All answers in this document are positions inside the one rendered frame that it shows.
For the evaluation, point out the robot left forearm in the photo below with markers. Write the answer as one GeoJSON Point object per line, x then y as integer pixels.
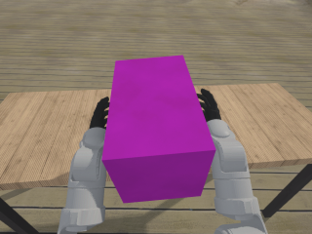
{"type": "Point", "coordinates": [84, 208]}

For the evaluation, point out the right robot hand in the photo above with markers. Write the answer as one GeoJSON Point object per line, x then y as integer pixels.
{"type": "Point", "coordinates": [211, 112]}

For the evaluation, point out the table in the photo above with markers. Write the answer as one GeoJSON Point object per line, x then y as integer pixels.
{"type": "Point", "coordinates": [40, 133]}

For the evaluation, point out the left robot hand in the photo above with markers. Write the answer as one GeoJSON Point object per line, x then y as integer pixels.
{"type": "Point", "coordinates": [98, 120]}

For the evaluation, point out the right robot upper arm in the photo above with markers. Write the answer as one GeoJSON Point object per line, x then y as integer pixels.
{"type": "Point", "coordinates": [239, 228]}

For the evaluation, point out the robot right forearm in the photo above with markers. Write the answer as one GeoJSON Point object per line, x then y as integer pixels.
{"type": "Point", "coordinates": [234, 196]}

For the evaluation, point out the carton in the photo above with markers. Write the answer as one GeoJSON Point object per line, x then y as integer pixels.
{"type": "Point", "coordinates": [157, 143]}

